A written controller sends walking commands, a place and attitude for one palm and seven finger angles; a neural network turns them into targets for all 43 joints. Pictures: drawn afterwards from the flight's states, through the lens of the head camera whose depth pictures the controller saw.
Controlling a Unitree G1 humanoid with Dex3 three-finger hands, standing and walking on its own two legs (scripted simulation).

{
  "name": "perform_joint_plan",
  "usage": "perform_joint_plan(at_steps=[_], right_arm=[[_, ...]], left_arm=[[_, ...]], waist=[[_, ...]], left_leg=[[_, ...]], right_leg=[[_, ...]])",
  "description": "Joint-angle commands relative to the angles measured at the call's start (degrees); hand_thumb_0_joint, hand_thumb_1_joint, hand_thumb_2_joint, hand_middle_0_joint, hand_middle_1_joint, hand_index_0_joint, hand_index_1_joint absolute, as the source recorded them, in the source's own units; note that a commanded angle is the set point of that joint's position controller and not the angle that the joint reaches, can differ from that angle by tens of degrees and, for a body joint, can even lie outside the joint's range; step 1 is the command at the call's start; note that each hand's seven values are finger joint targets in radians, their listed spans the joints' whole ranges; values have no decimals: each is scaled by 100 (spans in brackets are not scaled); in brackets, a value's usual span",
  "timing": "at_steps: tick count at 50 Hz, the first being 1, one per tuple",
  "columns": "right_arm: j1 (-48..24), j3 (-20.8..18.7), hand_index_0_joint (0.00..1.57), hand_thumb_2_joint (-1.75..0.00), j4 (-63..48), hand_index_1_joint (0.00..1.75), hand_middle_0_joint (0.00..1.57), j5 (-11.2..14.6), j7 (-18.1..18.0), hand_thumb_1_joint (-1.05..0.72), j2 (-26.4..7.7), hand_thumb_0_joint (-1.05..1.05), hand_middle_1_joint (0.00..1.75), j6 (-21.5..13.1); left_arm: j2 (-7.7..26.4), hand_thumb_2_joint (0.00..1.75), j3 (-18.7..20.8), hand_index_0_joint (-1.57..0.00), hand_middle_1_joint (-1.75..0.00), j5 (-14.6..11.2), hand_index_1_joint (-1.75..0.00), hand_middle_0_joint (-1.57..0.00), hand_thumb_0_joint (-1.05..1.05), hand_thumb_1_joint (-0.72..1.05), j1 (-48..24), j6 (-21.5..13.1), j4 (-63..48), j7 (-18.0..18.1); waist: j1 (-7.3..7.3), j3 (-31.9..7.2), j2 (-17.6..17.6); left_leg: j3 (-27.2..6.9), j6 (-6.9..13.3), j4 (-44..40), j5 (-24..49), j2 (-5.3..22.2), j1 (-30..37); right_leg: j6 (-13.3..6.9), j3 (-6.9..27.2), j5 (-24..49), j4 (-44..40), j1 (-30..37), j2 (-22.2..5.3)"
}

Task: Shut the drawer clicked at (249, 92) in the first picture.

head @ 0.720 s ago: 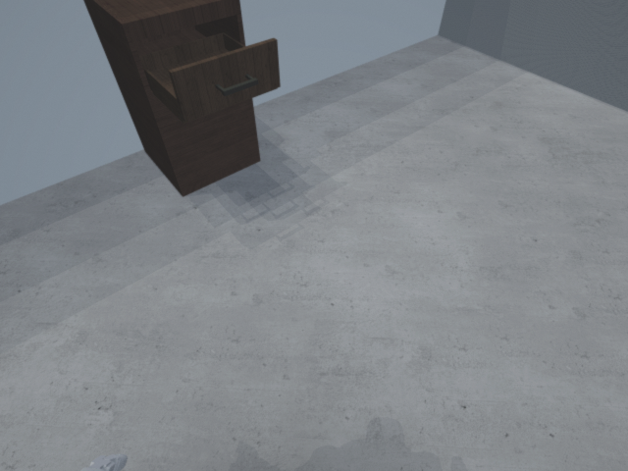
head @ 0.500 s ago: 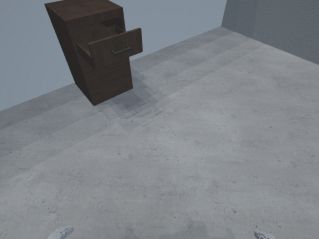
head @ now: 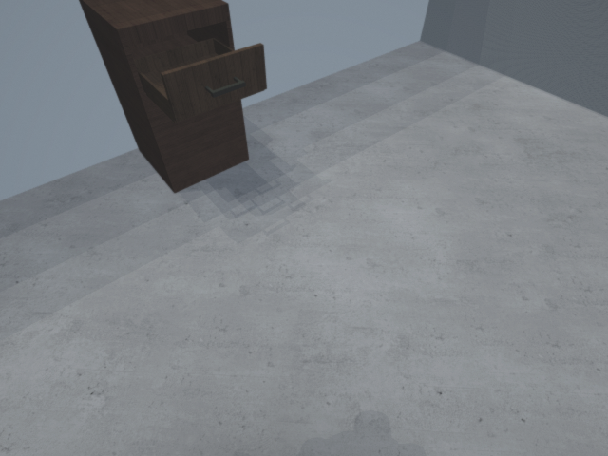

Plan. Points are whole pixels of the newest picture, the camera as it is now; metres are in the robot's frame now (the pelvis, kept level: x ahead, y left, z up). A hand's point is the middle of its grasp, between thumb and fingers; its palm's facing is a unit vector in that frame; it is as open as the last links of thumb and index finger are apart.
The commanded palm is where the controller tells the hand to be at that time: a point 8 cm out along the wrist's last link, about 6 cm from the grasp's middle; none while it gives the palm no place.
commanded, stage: stand and wait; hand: left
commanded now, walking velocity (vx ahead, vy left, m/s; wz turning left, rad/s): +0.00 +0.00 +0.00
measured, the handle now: (225, 86) +1.28 +0.35 -0.16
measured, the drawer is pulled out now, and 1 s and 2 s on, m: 0.27 0.27 0.27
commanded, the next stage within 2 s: look at it before walking up in 0.10 s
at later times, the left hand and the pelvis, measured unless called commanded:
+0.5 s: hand out of the picture +0.05 +0.23 -0.16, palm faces -0.02 -0.96 -0.30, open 7.4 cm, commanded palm none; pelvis -0.01 +0.01 +0.00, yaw +0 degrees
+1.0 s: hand out of the picture +0.02 +0.22 -0.17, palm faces -0.02 -0.97 -0.24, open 7.4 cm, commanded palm none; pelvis +0.01 +0.01 +0.00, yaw -2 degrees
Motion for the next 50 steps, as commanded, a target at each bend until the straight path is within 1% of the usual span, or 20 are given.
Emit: perform_joint_plan(at_steps=[1, 4, 7, 11, 12, 14, 18, 22, 27, 29, 32, 35, 39, 41, 42, 44, 45, 46, 48, 50], right_arm=[[-257, -185, 20, -90, -327, 30, 20, 29, -42, -90, -965, 0, 30, -158], [-212, -182, 20, -90, -289, 30, 20, 32, -39, -90, -935, 0, 30, -161], [-192, -180, 20, -90, -272, 30, 20, 29, -38, -90, -927, 0, 30, -165], [-168, -181, 20, -90, -258, 30, 20, 24, -35, -90, -896, 0, 30, -171], [-169, -187, 20, -90, -256, 30, 20, 24, -34, -90, -899, 0, 30, -175], [-126, -188, 20, -90, -258, 30, 20, 30, -33, -90, -884, 0, 30, -173], [-138, -195, 20, -90, -259, 30, 20, 26, -38, -90, -884, 0, 30, -187], [-115, -185, 20, -90, -257, 30, 20, 30, -42, -90, -866, 0, 30, -201], [-124, -198, 20, -90, -247, 30, 20, 33, -45, -90, -847, 0, 30, -204], [-108, -199, 20, -90, -247, 30, 20, 42, -43, -90, -840, 0, 30, -195], [-111, -193, 20, -90, -224, 30, 20, 38, -47, -90, -834, 0, 30, -197], [-83, -186, 20, -90, -218, 30, 20, 39, -42, -90, -811, 0, 30, -194], [-58, -191, 20, -90, -202, 30, 20, 44, -40, -90, -786, 0, 30, -186], [-79, -186, 20, -90, -205, 30, 20, 39, -44, -90, -790, 0, 30, -195], [109, -92, 20, -90, -105, 30, 20, 14, -35, -90, -366, 0, 30, -156], [402, -115, 20, -90, -33, 30, 20, -20, -13, -90, -273, 0, 30, -83], [405, -150, 20, -90, -61, 30, 20, -45, -5, -90, -302, 0, 30, -63], [445, -180, 20, -90, -109, 30, 20, -56, 2, -90, -323, 0, 30, -59], [530, -225, 20, -90, -191, 30, 20, -61, 1, -90, -310, 0, 30, -96], [716, -277, 20, -90, -251, 30, 20, -52, 5, -90, -256, 0, 30, -160]], left_arm=[[1103, 90, 215, -20, -30, -25, -30, -20, 0, 90, -202, -129, -348, 79], [1065, 90, 210, -20, -30, -17, -30, -20, 0, 90, -176, -120, -318, 77], [1051, 90, 203, -20, -30, -19, -30, -20, 0, 90, -169, -123, -303, 76], [1003, 90, 208, -20, -30, -13, -30, -20, 0, 90, -149, -117, -307, 75], [995, 90, 204, -20, -30, -10, -30, -20, 0, 90, -150, -114, -293, 75], [998, 90, 206, -20, -30, -5, -30, -20, 0, 90, -152, -118, -307, 78], [973, 90, 207, -20, -30, -8, -30, -20, 0, 90, -123, -130, -294, 75], [927, 90, 207, -20, -30, -7, -30, -20, 0, 90, -97, -120, -284, 73], [896, 90, 204, -20, -30, -4, -30, -20, 0, 90, -54, -128, -260, 76], [908, 90, 205, -20, -30, 2, -30, -20, 0, 90, -35, -132, -266, 81], [880, 90, 201, -20, -30, -2, -30, -20, 0, 90, -40, -126, -238, 79], [874, 90, 196, -20, -30, 1, -30, -20, 0, 90, 3, -123, -228, 81], [853, 90, 193, -20, -30, 5, -30, -20, 0, 90, 15, -125, -217, 83], [836, 90, 191, -20, -30, -1, -30, -20, 0, 90, 47, -124, -206, 82], [412, 90, 111, -20, -30, -7, -30, -20, 0, 90, 267, -79, -91, 93], [378, 90, 131, -20, -30, 34, -30, -20, 0, 90, 481, 7, -53, 57], [397, 90, 168, -20, -30, 48, -30, -20, 0, 90, 538, 35, -72, 22], [416, 90, 208, -20, -30, 61, -30, -20, 0, 90, 596, 52, -110, -9], [377, 90, 274, -20, -30, 62, -30, -20, 0, 90, 752, 33, -176, -53], [313, 90, 331, -20, -30, 61, -30, -20, 0, 90, 906, -14, -234, -76]], waist=[[32, -305, -124], [30, -289, -48], [36, -220, -148], [41, -172, -91], [35, -185, -40], [27, -239, -123], [31, -209, -105], [40, -224, 36], [43, -255, -18], [36, -276, -109], [34, -174, -26], [43, -207, -17], [33, -167, -107], [47, -174, -15], [39, -295, -67], [47, -68, -188], [60, 205, -174], [63, 404, -185], [72, 646, -228], [49, 570, -239]], left_leg=[[-353, 252, -311, 712, 430, -34], [-373, 261, -352, 675, 445, -53], [-375, 262, -377, 620, 439, -69], [-393, 268, -413, 543, 442, -95], [-411, 275, -423, 559, 442, -80], [-413, 269, -408, 607, 452, -84], [-421, 270, -425, 643, 446, -71], [-444, 285, -450, 690, 464, -90], [-445, 292, -448, 757, 470, -28], [-436, 290, -426, 770, 475, -11], [-445, 289, -482, 684, 470, -60], [-447, 291, -480, 644, 465, -74], [-454, 290, -479, 641, 460, -81], [-464, 295, -484, 659, 453, -52], [-338, 239, -417, 383, 443, 14], [-230, 268, -298, -1086, 335, -255], [-219, 291, -274, -1666, 307, -492], [-216, 318, -223, -1960, 304, -658], [-175, 380, 22, -2010, 321, -840], [-169, 453, 246, -2054, 371, -857]], right_leg=[[-81, 705, 711, -588, -54, -765], [-74, 686, 591, -591, -74, -745], [-63, 693, 472, -635, -140, -743], [-58, 692, 266, -666, -210, -725], [-56, 701, 275, -661, -215, -718], [-53, 685, 333, -643, -169, -707], [-52, 688, 401, -649, -192, -719], [-43, 654, 459, -600, -156, -697], [-34, 633, 582, -592, -137, -709], [-35, 641, 627, -597, -128, -713], [-28, 635, 519, -615, -163, -696], [-27, 633, 439, -632, -140, -704], [-22, 623, 427, -643, -167, -701], [-22, 618, 429, -646, -172, -713], [26, 616, 93, -659, -153, -697], [-56, 758, -1376, -663, -376, -609], [-116, 861, -1926, -704, -620, -572], [-173, 941, -2217, -681, -808, -537], [-324, 1117, -2274, -547, -975, -500], [-454, 1229, -2266, -339, -1003, -472]])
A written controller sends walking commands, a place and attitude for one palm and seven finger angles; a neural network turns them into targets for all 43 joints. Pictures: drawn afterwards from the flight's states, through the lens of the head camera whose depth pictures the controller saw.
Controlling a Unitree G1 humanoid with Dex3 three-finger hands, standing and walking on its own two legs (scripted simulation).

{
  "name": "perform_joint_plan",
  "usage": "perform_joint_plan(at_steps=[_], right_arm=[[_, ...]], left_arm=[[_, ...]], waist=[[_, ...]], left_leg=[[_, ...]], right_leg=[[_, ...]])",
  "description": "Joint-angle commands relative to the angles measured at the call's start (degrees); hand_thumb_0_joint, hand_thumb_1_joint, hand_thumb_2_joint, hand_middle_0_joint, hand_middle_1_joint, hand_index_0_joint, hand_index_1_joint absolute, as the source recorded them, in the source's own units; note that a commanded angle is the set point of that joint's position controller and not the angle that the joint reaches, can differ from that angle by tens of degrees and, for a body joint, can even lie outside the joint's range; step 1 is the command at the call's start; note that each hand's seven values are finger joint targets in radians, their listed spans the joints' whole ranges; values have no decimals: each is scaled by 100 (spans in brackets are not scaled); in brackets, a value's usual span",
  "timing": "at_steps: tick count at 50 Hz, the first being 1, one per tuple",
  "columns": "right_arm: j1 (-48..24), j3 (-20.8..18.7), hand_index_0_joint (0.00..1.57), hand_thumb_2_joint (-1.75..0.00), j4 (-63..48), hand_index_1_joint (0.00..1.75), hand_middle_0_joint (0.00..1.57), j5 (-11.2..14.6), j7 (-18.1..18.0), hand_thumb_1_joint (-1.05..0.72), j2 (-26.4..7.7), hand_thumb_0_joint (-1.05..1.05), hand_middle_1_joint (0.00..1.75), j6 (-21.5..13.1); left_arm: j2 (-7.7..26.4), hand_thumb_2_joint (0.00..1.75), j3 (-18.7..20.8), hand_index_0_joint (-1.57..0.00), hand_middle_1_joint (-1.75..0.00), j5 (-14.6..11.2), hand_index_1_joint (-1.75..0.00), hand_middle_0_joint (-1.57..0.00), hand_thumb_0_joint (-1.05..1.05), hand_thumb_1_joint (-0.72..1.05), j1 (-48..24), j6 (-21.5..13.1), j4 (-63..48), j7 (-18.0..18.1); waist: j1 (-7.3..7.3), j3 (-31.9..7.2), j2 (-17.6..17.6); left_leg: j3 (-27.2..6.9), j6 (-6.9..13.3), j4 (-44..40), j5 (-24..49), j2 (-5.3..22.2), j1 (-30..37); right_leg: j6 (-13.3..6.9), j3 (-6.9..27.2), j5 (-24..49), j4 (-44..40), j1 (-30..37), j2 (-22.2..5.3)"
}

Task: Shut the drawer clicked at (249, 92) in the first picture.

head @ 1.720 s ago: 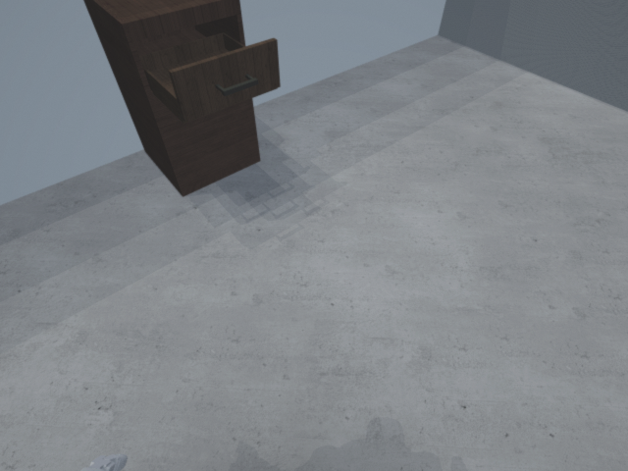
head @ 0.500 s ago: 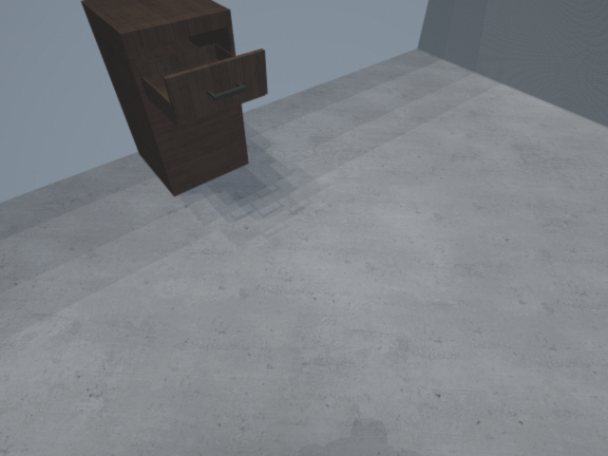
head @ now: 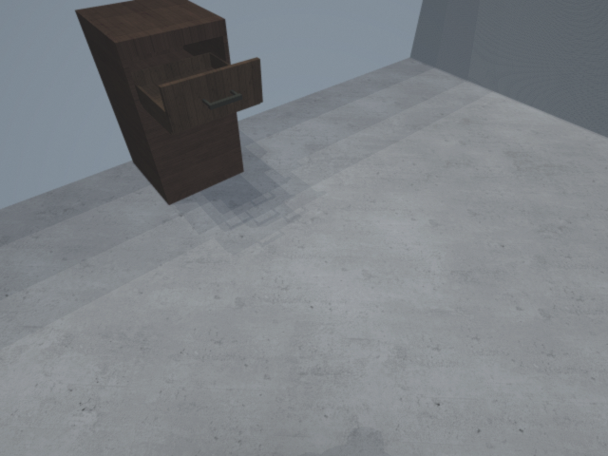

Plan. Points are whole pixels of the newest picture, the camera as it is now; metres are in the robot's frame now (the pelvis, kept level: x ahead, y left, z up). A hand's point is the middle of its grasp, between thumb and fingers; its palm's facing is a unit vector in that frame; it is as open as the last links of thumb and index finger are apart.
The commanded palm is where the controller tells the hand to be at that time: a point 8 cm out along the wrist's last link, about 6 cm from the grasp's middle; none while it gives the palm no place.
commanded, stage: walk to a spot facing it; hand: left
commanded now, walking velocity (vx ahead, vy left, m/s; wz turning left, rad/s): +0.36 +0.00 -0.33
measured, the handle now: (222, 99) +1.26 +0.38 -0.16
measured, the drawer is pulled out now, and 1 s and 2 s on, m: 0.27 0.27 0.27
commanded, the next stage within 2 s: none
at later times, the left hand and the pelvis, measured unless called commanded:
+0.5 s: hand out of the picture +0.15 +0.14 -0.17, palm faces -0.07 -0.98 -0.18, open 7.3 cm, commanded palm none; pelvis +0.16 -0.03 +0.00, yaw -7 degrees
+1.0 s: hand (245, 283) +0.48 +0.16 -0.17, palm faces -0.17 -0.97 -0.17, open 7.3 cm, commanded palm none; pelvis +0.39 -0.01 +0.00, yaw -14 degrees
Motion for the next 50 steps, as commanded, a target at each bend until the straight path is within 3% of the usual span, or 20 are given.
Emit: perform_joint_plan(at_steps=[1, 4, 6, 8, 10, 12, 13, 14, 15, 16, 19, 22, 30, 33, 34, 35, 36, 39, 42, 50], right_arm=[[403, -219, 20, -90, -299, 30, 20, 25, -14, -90, -628, 0, 30, -187], [631, -275, 20, -90, -324, 30, 20, 45, -18, -90, -595, 0, 30, -279], [1010, -341, 20, -90, -254, 30, 20, 44, -53, -90, -735, 0, 30, -323], [1459, -395, 20, -90, -104, 30, 20, 34, -91, -90, -712, 0, 30, -408], [1486, -363, 20, -90, -26, 30, 20, 4, -108, -90, -605, 0, 30, -436], [951, -326, 20, -90, -96, 30, 20, 0, -107, -90, -560, 0, 30, -429], [713, -304, 20, -90, -152, 30, 20, 48, -84, -90, -499, 0, 30, -437], [466, -239, 20, -90, -388, 30, 20, 142, -11, -90, -162, 0, 30, -505], [-51, -242, 20, -90, -666, 30, 20, 126, 23, -90, -150, 0, 30, -550], [-444, -286, 20, -90, -669, 30, 20, 109, 23, -90, -69, 0, 30, -522], [-164, -326, 20, -90, -480, 30, 20, 32, 75, -90, 177, 0, 30, -397], [-33, -360, 20, -90, -472, 30, 20, 31, 132, -90, 262, 0, 30, -265], [-1043, -296, 20, -90, -984, 30, 20, 90, 252, -90, 225, 0, 30, -351], [387, -390, 20, -90, -586, 30, 20, 20, 117, -90, -90, 0, 30, -414], [1320, -472, 20, -90, -334, 30, 20, -18, 55, -90, -455, 0, 30, -421], [1885, -628, 20, -90, -238, 30, 20, -116, -14, -90, -1103, 0, 30, -425], [1833, -610, 20, -90, -271, 30, 20, -7, -26, -90, -1252, 0, 30, -382], [357, -414, 20, -90, -587, 30, 20, 27, -52, -90, -256, 0, 30, -455], [102, -376, 20, -90, -590, 30, 20, 34, -52, -90, -100, 0, 30, -568], [974, -436, 20, -90, -313, 30, 20, 54, -30, -90, -227, 0, 30, -621]], left_arm=[[657, 90, 248, -20, -30, -17, -30, -20, 0, 90, 382, -116, -317, -23], [496, 90, 286, -20, -30, -6, -30, -20, 0, 90, 456, -202, -393, -31], [231, 90, 281, -20, -30, -6, -30, -20, 0, 90, 314, -250, -513, -49], [52, 90, 249, -20, -30, -5, -30, -20, 0, 90, -203, -323, -731, -52], [-57, 90, 265, -20, -30, -22, -30, -20, 0, 90, -415, -356, -768, -74], [-185, 90, 299, -20, -30, -13, -30, -20, 0, 90, 374, -364, -483, -127], [-17, 90, 366, -20, -30, 4, -30, -20, 0, 90, 1345, -384, -153, -110], [628, 90, 515, -20, -30, 26, -30, -20, 0, 90, 2303, -462, 147, 2], [804, 90, 504, -20, -30, -86, -30, -20, 0, 90, 2683, -485, 246, 70], [748, 90, 474, -20, -30, -62, -30, -20, 0, 90, 2395, -469, 214, 106], [222, 90, 320, -20, -30, -1, -30, -20, 0, 90, 1422, -497, -31, 171], [130, 90, 279, -20, -30, 13, -30, -20, 0, 90, 1249, -557, -45, 170], [208, 90, 316, -20, -30, -3, -30, -20, 0, 90, 1290, -585, 92, 212], [424, 90, 381, -20, -30, -20, -30, -20, 0, 90, 1066, -579, 53, 208], [303, 90, 385, -20, -30, -38, -30, -20, 0, 90, 1040, -568, 0, 177], [-62, 90, 394, -20, -30, -121, -30, -20, 0, 90, 1373, -523, -124, 99], [-174, 90, 354, -20, -30, -115, -30, -20, 0, 90, 1188, -557, -300, 72], [-158, 90, 339, -20, -30, 9, -30, -20, 0, 90, 661, -393, -278, -24], [-428, 90, 322, -20, -30, 72, -30, -20, 0, 90, 964, -168, -200, -72], [-298, 90, 349, -20, -30, 61, -30, -20, 0, 90, -456, -153, -710, -135]], waist=[[-59, 799, -159], [-133, 768, 192], [-280, 938, 936], [-487, 972, 1270], [-426, 1009, 790], [94, 697, 628], [573, 276, -8], [886, -85, -1787], [904, -26, -1632], [835, 397, -812], [234, 809, -147], [-13, 701, -542], [66, 890, -723], [-637, 79, -423], [-983, -510, -75], [-972, -1104, 1310], [-763, -956, 1435], [-187, 494, 669], [209, 489, 562], [-178, 572, 171]], left_leg=[[-409, 350, -260, -1395, 392, -588], [-699, 499, -356, -1502, 657, -315], [-1450, 803, -1022, -1500, 1251, 211], [-1948, 1269, -1372, 253, 1942, 1153], [-1480, 1277, -1135, 1615, 2047, 1027], [-350, 777, -415, 1590, 1523, 22], [237, 514, 887, 1760, 1041, -763], [926, 184, 2751, 628, 318, -2249], [628, 159, 3757, -1085, 111, -2948], [211, 152, 4275, -921, 328, -3267], [77, 31, 4045, -86, 671, -3023], [290, -105, 3470, 344, 618, -2844], [676, 122, 1325, 1127, 315, -1959], [814, 363, 565, 1093, -135, 63], [339, 507, 447, 1163, 254, 1393], [-2004, 1080, -257, 776, 1892, 2356], [-3332, 1476, -1305, 285, 2607, 1976], [-2038, 1111, -1898, -1235, 2124, -337], [-575, 879, -1994, -305, 1578, -1182], [-3, 1034, -2163, 780, 1513, 129]], right_leg=[[-502, 1056, -1783, -567, -809, -495], [-507, 893, -1453, 57, -1204, -294], [-335, 252, -919, 1140, -1926, 76], [-144, -337, -1138, 2053, -2827, -101], [-139, -373, -1356, 1933, -2567, -386], [-171, -752, -490, 697, -689, -271], [-292, -583, 53, 95, 808, -185], [-780, 1602, -166, -770, 2010, -1542], [-1265, 3050, 579, -1381, 2094, -2321], [-1416, 2988, 805, -1383, 1633, -2367], [-1189, 1713, 1152, -1495, 672, -1937], [-993, 837, 1799, -1601, 540, -1559], [-683, 167, 3334, -1518, 753, -1277], [-522, -83, 4692, 333, 685, -1111], [-378, -171, 3646, 1658, -15, -863], [-171, -570, 361, 3703, -1293, 12], [-237, -129, -1441, 4968, -1975, 216], [-172, 47, -304, 5167, -2365, -682], [-31, -119, 105, 4320, -1806, -849], [195, -471, 915, 1950, -2271, -949]])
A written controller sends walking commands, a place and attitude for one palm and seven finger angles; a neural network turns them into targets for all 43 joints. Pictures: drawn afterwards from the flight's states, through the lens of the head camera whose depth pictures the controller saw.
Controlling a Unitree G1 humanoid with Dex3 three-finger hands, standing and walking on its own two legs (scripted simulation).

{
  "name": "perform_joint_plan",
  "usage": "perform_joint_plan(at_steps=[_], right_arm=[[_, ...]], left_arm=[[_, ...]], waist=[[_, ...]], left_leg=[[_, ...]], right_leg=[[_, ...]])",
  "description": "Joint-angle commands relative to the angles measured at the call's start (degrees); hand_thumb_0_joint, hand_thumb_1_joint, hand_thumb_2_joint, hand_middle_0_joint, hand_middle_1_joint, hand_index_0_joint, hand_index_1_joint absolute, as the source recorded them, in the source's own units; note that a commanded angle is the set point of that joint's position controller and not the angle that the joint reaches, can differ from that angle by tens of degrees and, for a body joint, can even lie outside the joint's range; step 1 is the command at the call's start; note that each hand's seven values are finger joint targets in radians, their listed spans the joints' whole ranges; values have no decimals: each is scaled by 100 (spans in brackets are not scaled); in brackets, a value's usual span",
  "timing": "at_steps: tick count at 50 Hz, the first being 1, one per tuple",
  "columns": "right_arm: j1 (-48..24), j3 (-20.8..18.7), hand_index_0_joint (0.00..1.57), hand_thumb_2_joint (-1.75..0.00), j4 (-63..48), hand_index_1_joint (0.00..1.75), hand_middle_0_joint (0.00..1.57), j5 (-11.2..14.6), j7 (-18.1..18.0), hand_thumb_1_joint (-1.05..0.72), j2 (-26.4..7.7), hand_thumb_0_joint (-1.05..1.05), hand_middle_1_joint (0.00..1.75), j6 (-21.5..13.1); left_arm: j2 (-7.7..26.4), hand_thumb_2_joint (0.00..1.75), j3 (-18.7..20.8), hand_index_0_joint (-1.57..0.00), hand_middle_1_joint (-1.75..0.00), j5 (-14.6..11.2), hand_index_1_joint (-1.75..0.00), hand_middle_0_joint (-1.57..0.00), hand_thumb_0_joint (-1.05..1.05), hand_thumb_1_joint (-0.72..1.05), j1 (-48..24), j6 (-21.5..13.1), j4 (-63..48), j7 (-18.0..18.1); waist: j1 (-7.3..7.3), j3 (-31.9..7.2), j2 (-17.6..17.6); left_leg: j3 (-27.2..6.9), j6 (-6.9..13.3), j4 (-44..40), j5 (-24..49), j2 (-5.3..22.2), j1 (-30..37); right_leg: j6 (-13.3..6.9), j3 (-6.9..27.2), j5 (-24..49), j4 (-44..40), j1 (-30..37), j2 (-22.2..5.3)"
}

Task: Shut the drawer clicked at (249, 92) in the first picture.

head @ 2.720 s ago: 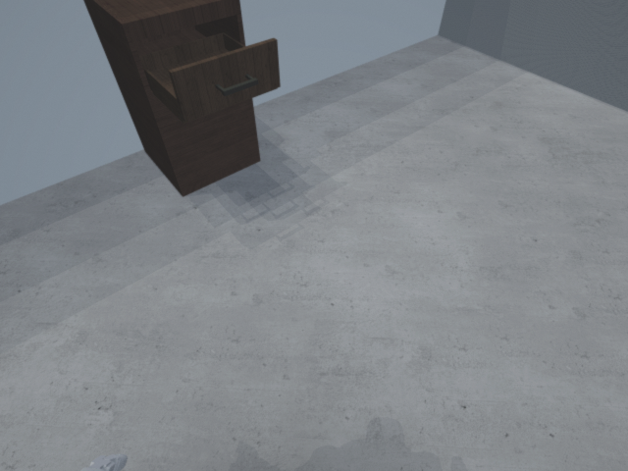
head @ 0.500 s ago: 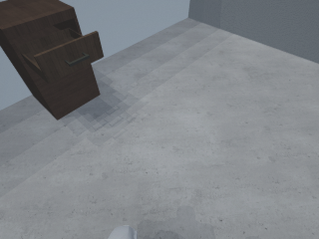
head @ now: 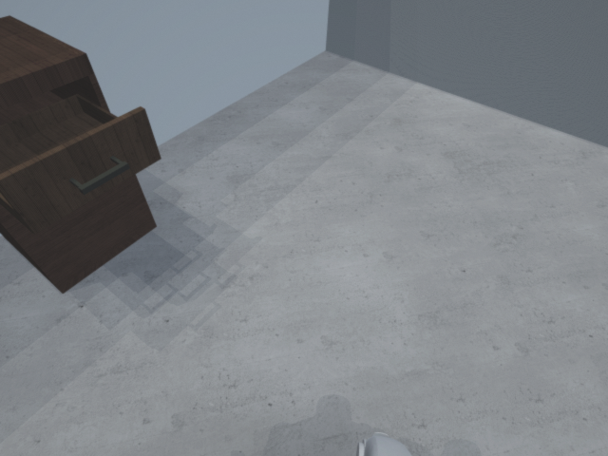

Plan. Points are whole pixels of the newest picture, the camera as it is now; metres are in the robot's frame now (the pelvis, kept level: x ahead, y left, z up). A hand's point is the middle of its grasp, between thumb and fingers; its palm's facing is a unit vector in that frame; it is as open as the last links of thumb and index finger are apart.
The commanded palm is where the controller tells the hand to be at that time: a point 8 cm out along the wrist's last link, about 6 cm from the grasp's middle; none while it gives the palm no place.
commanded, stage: walk to a spot facing it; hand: left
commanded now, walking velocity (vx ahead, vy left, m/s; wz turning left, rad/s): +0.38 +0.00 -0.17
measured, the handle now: (100, 174) +0.75 +0.58 -0.16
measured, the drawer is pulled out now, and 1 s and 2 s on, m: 0.27 0.27 0.27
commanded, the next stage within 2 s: turn to face it in 1.06 s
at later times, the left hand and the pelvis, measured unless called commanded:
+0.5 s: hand (230, 382) +0.26 +0.14 -0.17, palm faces +0.01 -0.98 -0.22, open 7.2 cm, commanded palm none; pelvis +0.23 -0.05 +0.00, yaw -1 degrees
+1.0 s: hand (246, 255) +0.53 +0.16 -0.17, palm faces -0.07 -0.98 -0.17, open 7.3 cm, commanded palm none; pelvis +0.46 -0.02 +0.00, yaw -7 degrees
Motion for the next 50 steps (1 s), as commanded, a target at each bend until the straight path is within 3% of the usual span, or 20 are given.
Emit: perform_joint_plan(at_steps=[1, 6, 8, 9, 10, 11, 12, 13, 15, 18, 28, 30, 31, 32, 33, 34, 36, 39, 45, 50], right_arm=[[623, -98, 20, -90, -99, 30, 20, 25, 8, -90, -655, 0, 30, -137], [1001, -55, 20, -90, 113, 30, 20, -37, -3, -90, -677, 0, 30, -58], [976, -38, 20, -90, 156, 30, 20, -37, -12, -90, -712, 0, 30, -24], [911, -35, 20, -90, 167, 30, 20, -17, -3, -90, -705, 0, 30, -7], [841, -8, 20, -90, 137, 30, 20, 37, 20, -90, -621, 0, 30, -30], [773, 48, 20, -90, -36, 30, 20, 112, 73, -90, -363, 0, 30, -77], [449, 62, 20, -90, -246, 30, 20, 114, 79, -90, -374, 0, 30, -72], [37, 1, 20, -90, -296, 30, 20, 112, 86, -90, -428, 0, 30, -44], [-198, -31, 20, -90, -306, 30, 20, 41, 107, -90, -322, 0, 30, 55], [298, -18, 20, -90, -121, 30, 20, -2, 134, -90, -116, 0, 30, 246], [-1040, -22, 20, -90, -707, 30, 20, 20, 320, -90, -284, 0, 30, 139], [-390, -66, 20, -90, -521, 30, 20, -5, 257, -90, -461, 0, 30, 82], [422, -129, 20, -90, -276, 30, 20, -37, 187, -90, -769, 0, 30, 48], [1255, -306, 20, -90, -115, 30, 20, -136, 107, -90, -1499, 0, 30, 7], [1569, -329, 20, -90, -56, 30, 20, -62, 66, -90, -1803, 0, 30, 62], [1126, -297, 20, -90, -134, 30, 20, -16, 18, -90, -1608, 0, 30, 94], [235, -134, 20, -90, -384, 30, 20, -23, 7, -90, -962, 0, 30, 20], [-42, -43, 20, -90, -325, 30, 20, 18, -23, -90, -623, 0, 30, -104], [374, -77, 20, -90, -122, 30, 20, 53, -26, -90, -567, 0, 30, -136], [829, -64, 20, -90, 113, 30, 20, -4, -24, -90, -566, 0, 30, -67]], left_arm=[[99, 90, -29, -20, -30, -31, -30, -20, 0, 90, -443, -33, -369, -56], [131, 90, -51, -20, -30, -43, -30, -20, 0, 90, -1019, -119, -531, -62], [198, 90, -41, -20, -30, -38, -30, -20, 0, 90, -778, -166, -452, -57], [299, 90, -12, -20, -30, -34, -30, -20, 0, 90, -224, -201, -276, -35], [561, 90, 68, -20, -30, -7, -30, -20, 0, 90, 606, -262, 0, 3], [1168, 90, 238, -20, -30, -8, -30, -20, 0, 90, 1594, -324, 253, 81], [1599, 90, 288, -20, -30, -126, -30, -20, 0, 90, 2000, -327, 366, 96], [1555, 90, 283, -20, -30, -142, -30, -20, 0, 90, 1646, -312, 310, 120], [907, 90, 97, -20, -30, -125, -30, -20, 0, 90, 675, -317, 64, 183], [543, 90, -31, -20, -30, -77, -30, -20, 0, 90, 389, -406, 56, 193], [891, 90, 26, -20, -30, -73, -30, -20, 0, 90, 835, -428, 303, 172], [948, 90, 46, -20, -30, -89, -30, -20, 0, 90, 728, -406, 314, 170], [855, 90, 29, -20, -30, -114, -30, -20, 0, 90, 725, -389, 297, 152], [518, 90, -3, -20, -30, -175, -30, -20, 0, 90, 905, -361, 172, 99], [446, 90, -36, -20, -30, -167, -30, -20, 0, 90, 732, -391, -51, 61], [554, 90, -24, -20, -30, -148, -30, -20, 0, 90, 447, -339, -45, 93], [441, 90, 2, -20, -30, -91, -30, -20, 0, 90, 207, -286, 57, 12], [150, 90, -25, -20, -30, -40, -30, -20, 0, 90, 684, -118, 252, -22], [100, 90, 8, -20, -30, -31, -30, -20, 0, 90, 81, 16, -22, -48], [59, 90, -32, -20, -30, -53, -30, -20, 0, 90, -801, -22, -297, -70]], waist=[[-243, 439, 399], [-412, 508, 621], [-247, 373, 601], [41, 117, 396], [420, -366, 201], [753, -1091, -955], [771, -1213, -1110], [763, -986, -750], [275, 34, -142], [-192, 256, -498], [45, 497, -483], [-357, 221, -174], [-688, -239, 312], [-932, -858, 1717], [-910, -997, 2165], [-816, -812, 1619], [-453, 192, 728], [-33, 199, 792], [-56, 455, 592], [-328, 700, 800]], left_leg=[[-1088, 604, -1473, 333, 1740, 74], [-911, 509, -991, 1185, 1809, 590], [-737, 378, -423, 1829, 1723, 557], [-514, 235, 344, 2415, 1548, 389], [-233, 23, 1582, 2516, 1319, -376], [200, -242, 3352, 883, 745, -1854], [-261, -344, 4845, -1872, 271, -2895], [-901, -282, 5459, -1615, 570, -3164], [-1166, -325, 5136, -661, 1001, -3044], [-966, -516, 4287, -296, 1035, -2418], [-488, -400, 1622, 131, 730, -1845], [-280, -322, 1024, 188, 455, -621], [-446, -200, 717, 196, 518, 656], [-2478, 283, 107, -137, 1950, 1815], [-3852, 708, -741, -219, 2841, 2032], [-3768, 723, -846, -748, 2930, 1550], [-2755, 486, -1131, -925, 2495, 235], [-1328, 207, -1176, 251, 1918, -310], [-623, 324, -1445, 866, 1828, 190], [-252, 280, -1189, 1621, 1864, 614]], right_leg=[[42, -73, 231, -1119, -25, -91], [-84, -345, -168, -1978, 323, 187], [-193, -566, -264, -2404, 1054, 421], [-287, -706, -112, -2740, 1883, 623], [-526, -290, -52, -2810, 3351, 353], [-1067, 1567, -198, -3135, 4814, -1057], [-1615, 3130, 136, -3858, 5104, -1946], [-1605, 3038, -447, -4044, 4505, -1919], [-1169, 1868, -642, -4394, 2966, -1467], [-896, 688, 42, -4621, 2052, -1013], [-797, 343, 690, -4303, 2693, -906], [-644, 36, 1479, -3332, 2486, -694], [-463, -223, 1705, -2085, 2031, -382], [-148, -655, -1, -163, 805, 372], [-137, -219, -2165, 1290, -74, 742], [-206, 194, -1969, 2031, -372, 395], [-147, 309, -983, 2023, -465, -57], [-19, 200, -414, 1353, 141, -136], [149, 10, 273, 110, -407, -227], [7, -338, 243, -1387, -150, -10]])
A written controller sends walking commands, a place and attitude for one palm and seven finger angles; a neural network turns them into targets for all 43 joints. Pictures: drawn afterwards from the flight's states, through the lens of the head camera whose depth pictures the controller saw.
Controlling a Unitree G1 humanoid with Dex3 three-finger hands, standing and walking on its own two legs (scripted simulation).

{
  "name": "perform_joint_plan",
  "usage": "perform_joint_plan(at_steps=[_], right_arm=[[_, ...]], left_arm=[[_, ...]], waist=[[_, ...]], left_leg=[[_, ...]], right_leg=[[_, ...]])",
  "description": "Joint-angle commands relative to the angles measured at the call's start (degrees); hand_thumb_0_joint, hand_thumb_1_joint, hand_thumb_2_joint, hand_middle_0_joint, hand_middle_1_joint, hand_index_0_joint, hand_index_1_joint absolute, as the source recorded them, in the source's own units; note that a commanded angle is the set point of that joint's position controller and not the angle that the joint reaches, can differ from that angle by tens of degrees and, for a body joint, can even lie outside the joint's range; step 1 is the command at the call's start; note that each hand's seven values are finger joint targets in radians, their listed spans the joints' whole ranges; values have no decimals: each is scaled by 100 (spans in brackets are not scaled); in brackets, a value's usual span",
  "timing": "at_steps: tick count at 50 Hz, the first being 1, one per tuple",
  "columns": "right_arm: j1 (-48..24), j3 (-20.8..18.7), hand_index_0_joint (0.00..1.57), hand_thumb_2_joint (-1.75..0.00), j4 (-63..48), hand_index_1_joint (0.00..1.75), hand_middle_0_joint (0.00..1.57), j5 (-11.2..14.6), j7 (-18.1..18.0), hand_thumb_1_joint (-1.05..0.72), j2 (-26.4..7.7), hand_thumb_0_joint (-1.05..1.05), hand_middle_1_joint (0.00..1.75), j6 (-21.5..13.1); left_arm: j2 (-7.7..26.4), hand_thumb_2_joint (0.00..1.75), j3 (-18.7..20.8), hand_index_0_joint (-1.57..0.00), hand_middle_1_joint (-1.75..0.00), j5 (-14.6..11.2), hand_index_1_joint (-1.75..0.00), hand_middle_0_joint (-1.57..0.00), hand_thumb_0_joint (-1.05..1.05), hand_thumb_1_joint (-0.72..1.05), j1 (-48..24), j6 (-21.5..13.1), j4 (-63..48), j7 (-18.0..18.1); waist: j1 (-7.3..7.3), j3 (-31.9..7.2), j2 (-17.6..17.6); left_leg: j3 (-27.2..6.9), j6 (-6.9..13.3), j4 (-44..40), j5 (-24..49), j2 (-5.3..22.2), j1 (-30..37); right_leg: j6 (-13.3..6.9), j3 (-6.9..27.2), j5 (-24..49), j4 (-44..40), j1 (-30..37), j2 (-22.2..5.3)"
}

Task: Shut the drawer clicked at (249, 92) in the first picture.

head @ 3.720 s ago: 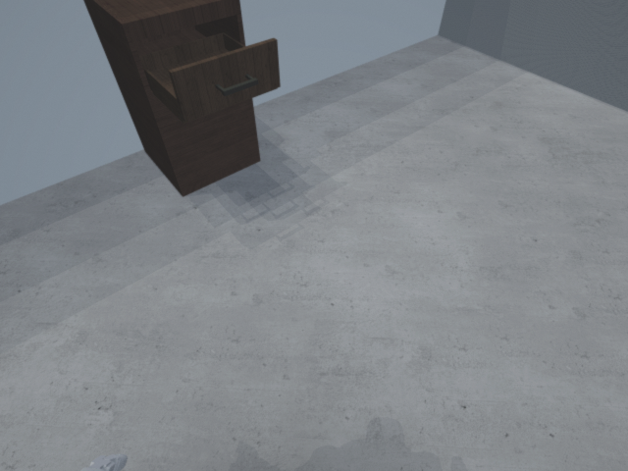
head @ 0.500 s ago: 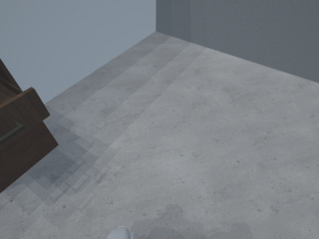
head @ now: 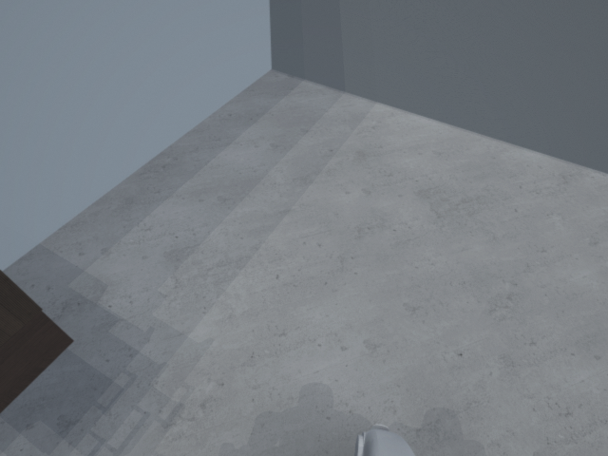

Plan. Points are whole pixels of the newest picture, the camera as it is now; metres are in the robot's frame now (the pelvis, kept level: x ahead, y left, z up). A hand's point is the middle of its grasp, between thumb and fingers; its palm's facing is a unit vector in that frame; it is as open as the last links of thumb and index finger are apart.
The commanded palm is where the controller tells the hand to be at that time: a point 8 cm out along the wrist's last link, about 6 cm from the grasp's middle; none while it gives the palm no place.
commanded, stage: walk to a spot facing it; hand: left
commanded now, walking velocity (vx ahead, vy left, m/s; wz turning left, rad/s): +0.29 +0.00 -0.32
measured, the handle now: out of the picture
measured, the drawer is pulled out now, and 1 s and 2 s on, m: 0.27 0.27 0.27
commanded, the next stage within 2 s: turn to face it in 0.06 s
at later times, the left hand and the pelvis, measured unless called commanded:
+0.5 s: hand (233, 383) +0.26 +0.13 -0.17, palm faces +0.11 -0.97 -0.21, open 7.1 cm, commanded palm none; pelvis +0.18 -0.06 -0.01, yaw +5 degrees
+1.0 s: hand (186, 390) +0.24 +0.21 -0.16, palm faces +0.39 -0.88 -0.27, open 7.4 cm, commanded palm none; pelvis +0.23 -0.04 +0.00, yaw +21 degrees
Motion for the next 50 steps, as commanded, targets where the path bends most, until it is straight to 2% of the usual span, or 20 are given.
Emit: perform_joint_plan(at_steps=[1, 4, 6, 7, 8, 9, 10, 12, 14, 15, 21, 27, 30, 31, 32, 33, 34, 36, 39, 50], right_arm=[[594, -125, 20, -90, -5, 30, 20, -10, -12, -90, -754, 0, 30, -47], [528, -148, 20, -90, 34, 30, 20, -26, -15, -90, -856, 0, 30, 14], [375, -139, 20, -90, 24, 30, 20, 20, -8, -90, -907, 0, 30, 27], [467, -104, 20, -90, -53, 30, 20, 96, 55, -90, -693, 0, 30, 14], [596, -31, 20, -90, -227, 30, 20, 156, 34, -90, -360, 0, 30, 11], [272, -64, 20, -90, -253, 30, 20, 183, 3, -90, -540, 0, 30, 86], [68, -86, 20, -90, -250, 30, 20, 147, 3, -90, -429, 0, 30, 118], [81, -52, 20, -90, -115, 30, 20, 68, 3, -90, -293, 0, 30, 242], [534, -24, 20, -90, 55, 30, 20, 62, 12, -90, -158, 0, 30, 379], [569, -17, 20, -90, 75, 30, 20, 57, 18, -90, -137, 0, 30, 438], [-254, -78, 20, -90, -403, 30, 20, 50, 121, -90, -262, 0, 30, 575], [-1151, -86, 20, -90, -968, 30, 20, 36, 216, -90, -488, 0, 30, 573], [-998, -139, 20, -90, -1118, 30, 20, 19, 223, -90, -699, 0, 30, 553], [-556, -209, 20, -90, -1066, 30, 20, -2, 206, -90, -947, 0, 30, 514], [-119, -356, 20, -90, -1089, 30, 20, -58, 162, -90, -1592, 0, 30, 451], [241, -410, 20, -90, -1021, 30, 20, 27, 105, -90, -1994, 0, 30, 477], [247, -391, 20, -90, -948, 30, 20, 53, 42, -90, -1911, 0, 30, 474], [-489, -332, 20, -90, -1210, 30, 20, 34, -2, -90, -1642, 0, 30, 440], [-1025, -258, 20, -90, -1386, 30, 20, 65, 14, -90, -1487, 0, 30, 392], [-900, -460, 20, -90, -1407, 30, 20, 14, 94, -90, -1701, 0, 30, 538]], left_arm=[[-1, 90, -75, -20, -30, -42, -30, -20, 0, 90, -677, -120, -518, -48], [143, 90, -55, -20, -30, -38, -30, -20, 0, 90, -422, -174, -479, -33], [405, 90, 32, -20, -30, 7, -30, -20, 0, 90, 863, -278, -84, 3], [974, 90, 176, -20, -30, 26, -30, -20, 0, 90, 1660, -370, 147, 73], [1532, 90, 267, -20, -30, -79, -30, -20, 0, 90, 2042, -387, 215, 122], [1467, 90, 258, -20, -30, -168, -30, -20, 0, 90, 1755, -362, 141, 187], [1245, 90, 170, -20, -30, -146, -30, -20, 0, 90, 1150, -353, -28, 211], [652, 90, -37, -20, -30, -119, -30, -20, 0, 90, 458, -419, -169, 251], [477, 90, -118, -20, -30, -79, -30, -20, 0, 90, 99, -459, -199, 282], [426, 90, -133, -20, -30, -83, -30, -20, 0, 90, 32, -449, -240, 285], [557, 90, -43, -20, -30, -86, -30, -20, 0, 90, -25, -305, -447, 309], [931, 90, 79, -20, -30, -51, -30, -20, 0, 90, 165, -149, -561, 316], [1082, 90, 138, -20, -30, -63, -30, -20, 0, 90, 185, -94, -657, 298], [1091, 90, 148, -20, -30, -111, -30, -20, 0, 90, 166, -82, -714, 279], [841, 90, 138, -20, -30, -180, -30, -20, 0, 90, 201, -61, -935, 233], [658, 90, 18, -20, -30, -151, -30, -20, 0, 90, -150, -48, -1260, 235], [766, 90, 32, -20, -30, -108, -30, -20, 0, 90, -437, 47, -1283, 298], [718, 90, 97, -20, -30, -104, -30, -20, 0, 90, -394, 38, -1159, 254], [729, 90, 134, -20, -30, -99, -30, -20, 0, 90, 35, 120, -960, 187], [727, 90, 82, -20, -30, -152, -30, -20, 0, 90, -405, 118, -1421, 245]], waist=[[-238, 577, 873], [-56, 391, 757], [564, -343, 451], [853, -1105, -544], [725, -1614, -1547], [724, -1584, -934], [516, -1000, -596], [120, -328, -148], [-221, -336, -376], [-255, -327, -417], [-128, -144, -507], [149, -68, -553], [-4, -356, -334], [-249, -716, 117], [-443, -1082, 1652], [-577, -1182, 2172], [-580, -1293, 1602], [-286, -911, 926], [11, -710, 920], [-221, -711, 1110]], left_leg=[[-475, 597, -691, 2020, 1604, -44], [-321, 502, 56, 2852, 1659, -29], [-36, 244, 1847, 3583, 1326, -441], [127, 14, 3531, 2107, 906, -1678], [-268, -242, 5365, -1769, 50, -3065], [-1158, -117, 5992, -1658, 228, -3024], [-1394, -109, 6189, -1155, 394, -3193], [-1557, -134, 5665, -476, 612, -2811], [-1510, -228, 5040, -310, 595, -2483], [-1419, -285, 4808, -271, 564, -2387], [-1138, -425, 3920, -150, 500, -2803], [-838, -305, 2721, -421, 386, -2602], [-681, -198, 1720, -79, 186, -1899], [-821, -95, 1028, 879, 185, -1015], [-2702, 629, 569, 3275, 1476, 95], [-3853, 1429, 354, 5136, 2461, 352], [-3709, 1394, 467, 4716, 2341, 291], [-3077, 1072, 420, 3626, 1777, -195], [-2351, 714, 103, 2811, 1133, -804], [-3225, 937, 241, 2163, 1013, -715]], right_leg=[[-154, -177, -27, -979, -68, 111], [-356, -380, -336, -1427, 826, 421], [-510, -550, -21, -2008, 2682, 724], [-837, 729, 387, -2156, 4184, -345], [-1569, 2980, 1860, -2726, 5057, -1826], [-1617, 2938, 1673, -3160, 4358, -1942], [-1484, 2479, 1269, -3288, 3594, -1786], [-1059, 1222, 1676, -3448, 2254, -1375], [-892, 386, 2025, -3511, 1874, -1150], [-876, 140, 2051, -3546, 1700, -1094], [-900, -342, 1715, -3508, 2107, -1191], [-854, -464, 1663, -2996, 2552, -1474], [-612, -708, 2053, -2060, 2693, -1385], [-366, -856, 1953, -1118, 2390, -1193], [176, -1091, -135, 345, 987, -408], [361, -467, -3177, 1553, 115, 157], [301, 248, -2939, 1984, -78, 87], [350, 425, -2045, 2106, -247, 21], [429, 382, -1209, 1789, 236, 47], [440, 385, -1689, -262, 747, 428]])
